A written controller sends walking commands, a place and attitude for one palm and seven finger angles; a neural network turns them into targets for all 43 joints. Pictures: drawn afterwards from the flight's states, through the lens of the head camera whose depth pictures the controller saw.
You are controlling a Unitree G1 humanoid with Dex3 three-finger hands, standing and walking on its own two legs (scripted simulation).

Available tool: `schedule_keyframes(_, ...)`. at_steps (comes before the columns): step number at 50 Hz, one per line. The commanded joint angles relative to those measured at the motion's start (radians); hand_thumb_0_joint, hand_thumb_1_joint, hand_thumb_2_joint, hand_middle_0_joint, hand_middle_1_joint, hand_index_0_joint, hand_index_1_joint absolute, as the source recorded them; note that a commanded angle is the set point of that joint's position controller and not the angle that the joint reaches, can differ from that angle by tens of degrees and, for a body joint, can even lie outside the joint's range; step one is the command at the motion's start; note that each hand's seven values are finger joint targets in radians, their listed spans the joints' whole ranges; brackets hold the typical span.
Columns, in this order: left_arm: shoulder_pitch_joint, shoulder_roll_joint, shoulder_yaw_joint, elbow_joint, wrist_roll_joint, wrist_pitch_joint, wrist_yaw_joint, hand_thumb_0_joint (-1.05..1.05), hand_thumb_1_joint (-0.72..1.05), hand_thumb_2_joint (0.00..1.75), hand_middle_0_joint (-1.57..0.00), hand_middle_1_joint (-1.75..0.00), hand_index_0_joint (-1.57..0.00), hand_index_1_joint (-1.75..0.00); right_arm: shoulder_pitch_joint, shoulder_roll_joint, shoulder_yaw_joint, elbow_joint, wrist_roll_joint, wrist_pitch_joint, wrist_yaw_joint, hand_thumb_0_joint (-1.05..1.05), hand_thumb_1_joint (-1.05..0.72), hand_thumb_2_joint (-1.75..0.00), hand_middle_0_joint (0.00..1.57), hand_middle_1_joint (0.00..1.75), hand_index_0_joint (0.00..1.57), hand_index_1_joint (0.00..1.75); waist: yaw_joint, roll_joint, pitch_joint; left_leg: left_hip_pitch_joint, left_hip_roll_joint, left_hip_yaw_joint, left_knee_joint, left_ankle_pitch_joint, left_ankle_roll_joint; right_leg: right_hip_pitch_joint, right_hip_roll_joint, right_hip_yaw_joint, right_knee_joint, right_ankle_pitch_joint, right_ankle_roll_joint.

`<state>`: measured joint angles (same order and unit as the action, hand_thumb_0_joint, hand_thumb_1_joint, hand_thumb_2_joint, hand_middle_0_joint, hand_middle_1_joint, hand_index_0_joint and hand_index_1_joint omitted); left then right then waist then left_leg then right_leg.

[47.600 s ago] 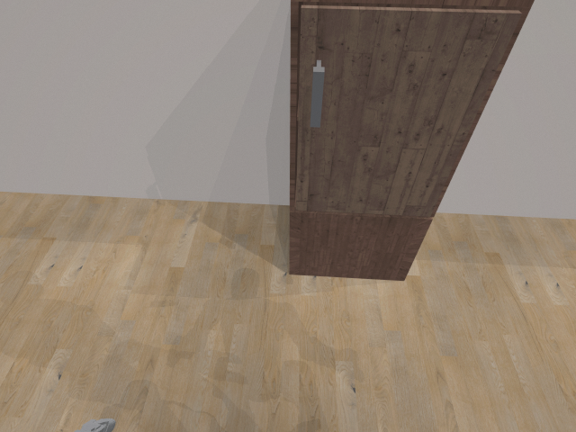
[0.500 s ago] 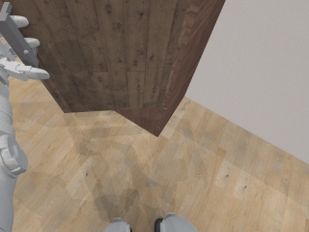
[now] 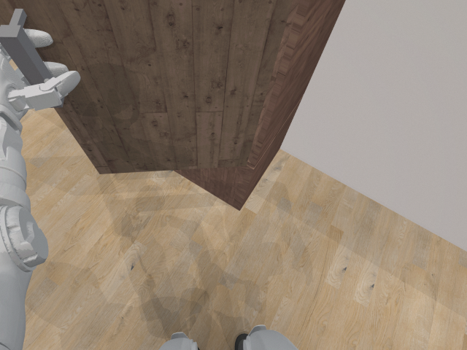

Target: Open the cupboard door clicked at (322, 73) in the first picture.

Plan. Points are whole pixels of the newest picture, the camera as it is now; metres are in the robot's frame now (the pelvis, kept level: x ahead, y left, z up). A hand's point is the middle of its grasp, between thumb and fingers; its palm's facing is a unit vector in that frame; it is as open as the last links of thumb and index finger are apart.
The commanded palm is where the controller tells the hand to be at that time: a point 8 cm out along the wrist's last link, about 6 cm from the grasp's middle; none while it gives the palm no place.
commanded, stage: close the thumb around the handle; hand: left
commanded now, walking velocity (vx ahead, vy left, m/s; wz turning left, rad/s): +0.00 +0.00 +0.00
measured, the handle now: (38, 61) +0.56 +0.26 +0.11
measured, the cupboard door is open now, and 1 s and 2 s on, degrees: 38 58 80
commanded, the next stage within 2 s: pull the door open along its arc in 0.26 s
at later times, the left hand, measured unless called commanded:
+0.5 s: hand (51, 85) +0.52 +0.24 +0.11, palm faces +0.06 -1.00 +0.01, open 5.7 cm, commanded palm +0.48 +0.28 +0.11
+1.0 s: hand (70, 159) +0.38 +0.19 +0.11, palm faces +0.30 -0.95 +0.07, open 6.0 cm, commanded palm +0.34 +0.23 +0.11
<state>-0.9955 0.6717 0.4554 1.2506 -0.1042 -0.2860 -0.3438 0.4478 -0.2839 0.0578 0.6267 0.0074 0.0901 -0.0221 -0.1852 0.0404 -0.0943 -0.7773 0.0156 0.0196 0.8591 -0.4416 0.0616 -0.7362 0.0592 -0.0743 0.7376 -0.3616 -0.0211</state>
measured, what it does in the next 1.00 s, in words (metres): stands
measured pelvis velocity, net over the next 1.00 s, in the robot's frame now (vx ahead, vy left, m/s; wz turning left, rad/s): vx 0.00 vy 0.00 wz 0.00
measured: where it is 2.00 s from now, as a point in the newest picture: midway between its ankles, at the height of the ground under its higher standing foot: outside the picture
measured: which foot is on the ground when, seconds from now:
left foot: down 0.00-1.00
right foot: down 0.00-1.00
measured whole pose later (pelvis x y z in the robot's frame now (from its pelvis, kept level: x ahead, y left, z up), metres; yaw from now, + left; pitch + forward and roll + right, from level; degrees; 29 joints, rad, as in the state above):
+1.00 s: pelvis +0.00 +0.00 +0.01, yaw +0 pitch +12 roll -2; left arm -0.27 0.15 0.26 0.33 -0.18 -0.14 0.11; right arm 0.28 -0.24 0.00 0.56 0.02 0.02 0.03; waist -0.03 0.05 -0.13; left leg -0.54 -0.01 0.05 0.75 -0.42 0.06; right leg -0.54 0.04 -0.04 0.68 -0.36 -0.01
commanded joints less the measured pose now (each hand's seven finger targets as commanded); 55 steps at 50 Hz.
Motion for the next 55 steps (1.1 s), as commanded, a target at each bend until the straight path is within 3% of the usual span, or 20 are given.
schedule_keyframes(1,-0.440,0.307,0.036,-0.201,-0.005,-0.056,0.014,0.00,0.79,0.85,-0.39,-1.34,-0.39,-1.34,0.191,-0.198,-0.072,-0.039,-0.004,-0.008,-0.018,0.00,-0.90,-0.90,0.20,0.30,0.20,0.30,-0.008,0.151,-0.423,0.389,0.024,-0.109,-0.057,0.605,-0.039,0.120,0.010,0.038,-0.026,0.390,0.002)
schedule_keyframes(4,-0.438,0.325,0.048,-0.204,-0.002,-0.070,0.019,0.00,0.90,0.90,-0.40,-1.35,-0.40,-1.35,0.196,-0.199,-0.074,-0.040,-0.005,-0.012,-0.022,0.00,-0.90,-0.90,0.20,0.30,0.20,0.30,-0.011,0.113,-0.437,0.374,0.023,-0.107,-0.056,0.583,-0.036,0.140,0.010,0.041,-0.024,0.393,0.003)
schedule_keyframes(6,-0.481,0.317,0.042,-0.246,-0.006,-0.091,0.015,0.00,0.90,0.90,-0.40,-1.35,-0.40,-1.35,0.198,-0.197,-0.075,-0.035,-0.007,-0.014,-0.021,0.00,-0.90,-0.90,0.20,0.30,0.20,0.30,-0.014,0.166,-0.478,0.432,0.028,-0.118,-0.047,0.634,-0.048,0.115,0.011,0.040,-0.017,0.394,0.001)
schedule_keyframes(7,-0.440,0.324,0.058,-0.241,-0.007,-0.094,0.012,0.00,0.90,0.90,-0.40,-1.35,-0.40,-1.35,0.200,-0.197,-0.078,-0.036,-0.008,-0.015,-0.020,0.00,-0.90,-0.90,0.20,0.30,0.20,0.30,0.003,0.183,-0.499,0.450,0.029,-0.117,-0.044,0.671,-0.053,0.123,0.012,0.040,-0.014,0.405,-0.001)
schedule_keyframes(8,-0.419,0.294,0.036,-0.225,-0.011,-0.089,0.005,0.00,0.90,0.90,-0.40,-1.35,-0.40,-1.35,0.196,-0.195,-0.075,-0.038,-0.006,-0.013,-0.018,0.00,-0.90,-0.90,0.20,0.30,0.20,0.30,-0.002,0.174,-0.490,0.449,0.029,-0.116,-0.043,0.673,-0.053,0.117,0.013,0.039,-0.016,0.404,0.001)
schedule_keyframes(10,-0.440,0.310,0.052,-0.203,-0.018,-0.081,0.006,0.00,0.90,0.90,-0.40,-1.35,-0.40,-1.35,0.197,-0.198,-0.073,-0.037,-0.006,-0.011,-0.020,0.00,-0.90,-0.90,0.20,0.30,0.20,0.30,-0.010,0.147,-0.444,0.407,0.026,-0.114,-0.048,0.632,-0.043,0.119,0.013,0.039,-0.020,0.395,0.000)
schedule_keyframes(18,-0.408,0.354,0.077,-0.210,-0.007,-0.077,0.013,0.00,0.90,0.90,-0.40,-1.35,-0.40,-1.35,0.190,-0.200,-0.073,-0.050,-0.004,-0.012,-0.021,0.00,-0.90,-0.90,0.20,0.30,0.20,0.30,0.006,0.130,-0.458,0.374,0.022,-0.102,-0.057,0.587,-0.039,0.163,0.011,0.043,-0.021,0.402,0.003)
schedule_keyframes(19,-0.470,0.281,0.010,-0.214,-0.008,-0.073,0.012,0.00,0.90,0.90,-0.40,-1.35,-0.40,-1.35,0.183,-0.195,-0.070,-0.046,-0.002,-0.012,-0.020,0.00,-0.90,-0.90,0.20,0.30,0.20,0.30,-0.026,0.143,-0.430,0.374,0.021,-0.100,-0.059,0.554,-0.036,0.132,0.011,0.043,-0.029,0.383,0.006)
schedule_keyframes(23,-0.415,0.298,0.046,-0.267,-0.015,-0.088,0.018,0.00,0.90,0.90,-0.40,-1.35,-0.40,-1.35,0.193,-0.196,-0.080,-0.044,-0.007,-0.018,-0.016,0.00,-0.90,-0.90,0.20,0.30,0.20,0.30,0.008,0.186,-0.511,0.441,0.025,-0.107,-0.052,0.629,-0.047,0.144,0.011,0.042,-0.022,0.401,0.000)
schedule_keyframes(31,-0.127,0.227,0.060,-0.403,-0.074,-0.079,0.001,0.00,0.90,0.90,-0.40,-1.35,-0.40,-1.35,0.136,-0.186,-0.091,-0.097,0.008,-0.010,0.000,0.00,-0.90,-0.90,0.20,0.30,0.20,0.30,0.079,0.132,-0.500,0.443,0.025,-0.084,-0.080,0.699,-0.040,0.242,0.014,0.039,-0.030,0.473,-0.005)
schedule_keyframes(39,0.308,0.043,0.014,-0.712,-0.160,-0.011,0.012,0.00,0.90,0.90,-0.40,-1.35,-0.40,-1.35,0.024,-0.151,-0.104,-0.177,0.035,-0.042,0.016,0.00,-0.90,-0.90,0.20,0.30,0.20,0.30,0.149,0.045,-0.429,0.430,0.021,-0.052,-0.133,0.756,-0.034,0.370,-0.001,0.039,-0.046,0.564,-0.002)
schedule_keyframes(40,0.341,0.005,-0.012,-0.775,-0.170,-0.009,0.015,0.00,0.90,0.90,-0.40,-1.35,-0.40,-1.35,0.009,-0.147,-0.103,-0.187,0.036,-0.052,0.018,0.00,-0.90,-0.90,0.20,0.30,0.20,0.30,0.153,0.064,-0.425,0.447,0.018,-0.050,-0.135,0.780,-0.033,0.378,-0.004,0.038,-0.047,0.579,-0.003)
schedule_keyframes(41,0.349,0.004,0.126,-0.905,-0.211,0.005,0.162,0.00,0.90,0.90,-0.40,-1.35,-0.40,-1.35,-0.040,-0.109,-0.104,-0.201,0.033,-0.073,0.026,0.00,-0.90,-0.90,0.20,0.30,0.20,0.30,0.246,0.078,-0.423,0.413,0.008,-0.052,-0.140,0.789,-0.049,0.391,-0.003,0.026,-0.051,0.560,-0.003)
schedule_keyframes(42,0.458,-0.118,0.030,-0.942,-0.200,0.029,0.229,0.00,0.90,0.90,-0.40,-1.35,-0.40,-1.35,-0.055,-0.106,-0.103,-0.198,0.029,-0.090,0.038,0.00,-0.90,-0.90,0.20,0.30,0.20,0.30,0.214,0.072,-0.401,0.442,0.011,-0.050,-0.151,0.799,-0.063,0.389,-0.002,0.019,-0.049,0.555,0.000)
schedule_keyframes(43,0.547,-0.157,0.026,-0.999,-0.188,0.044,0.290,0.00,0.90,0.90,-0.40,-1.35,-0.40,-1.35,-0.066,-0.100,-0.107,-0.199,0.029,-0.103,0.047,0.00,-0.90,-0.90,0.20,0.30,0.20,0.30,0.225,0.044,-0.381,0.428,0.013,-0.050,-0.158,0.801,-0.070,0.392,-0.003,0.010,-0.048,0.545,0.000)
schedule_keyframes(45,0.569,-0.222,-0.020,-1.071,-0.137,0.069,0.408,0.00,0.90,0.90,-0.40,-1.35,-0.40,-1.35,-0.098,-0.099,-0.107,-0.183,0.024,-0.111,0.052,0.00,-0.90,-0.90,0.20,0.30,0.20,0.30,0.202,-0.022,-0.326,0.401,0.011,-0.041,-0.163,0.721,-0.060,0.389,-0.004,0.009,-0.055,0.522,0.000)
schedule_keyframes(49,0.456,-0.373,-0.155,-1.171,-0.024,0.123,0.608,0.00,0.90,0.90,-0.40,-1.35,-0.40,-1.35,-0.159,-0.074,-0.105,-0.153,0.001,-0.106,0.039,0.00,-0.90,-0.90,0.20,0.30,0.20,0.30,0.174,0.017,-0.314,0.434,0.009,-0.049,-0.173,0.641,-0.074,0.368,-0.017,0.019,-0.056,0.454,-0.004)
schedule_keyframes(50,0.395,-0.388,-0.167,-1.172,-0.001,0.134,0.660,0.00,0.90,0.90,-0.40,-1.35,-0.40,-1.35,-0.167,-0.072,-0.104,-0.141,-0.007,-0.101,0.031,0.00,-0.90,-0.90,0.20,0.30,0.20,0.30,0.162,-0.018,-0.300,0.429,0.007,-0.053,-0.171,0.597,-0.068,0.365,-0.019,0.022,-0.065,0.434,-0.006)
schedule_keyframes(53,0.233,-0.456,-0.245,-1.097,0.068,0.153,0.757,0.00,0.90,0.90,-0.40,-1.35,-0.40,-1.35,-0.208,-0.059,-0.093,-0.110,-0.022,-0.089,0.005,0.00,-0.90,-0.90,0.20,0.30,0.20,0.30,0.126,-0.037,-0.261,0.404,-0.007,-0.059,-0.183,0.429,-0.064,0.336,-0.034,0.027,-0.082,0.351,-0.007)
schedule_keyframes(55,0.203,-0.483,-0.281,-1.077,0.100,0.147,0.792,0.00,0.90,0.90,-0.40,-1.35,-0.40,-1.35,-0.221,-0.053,-0.091,-0.103,-0.034,-0.089,-0.009,0.00,-0.90,-0.90,0.20,0.30,0.20,0.30,0.126,-0.053,-0.278,0.403,-0.012,-0.061,-0.186,0.381,-0.059,0.343,-0.038,0.033,-0.095,0.317,-0.008)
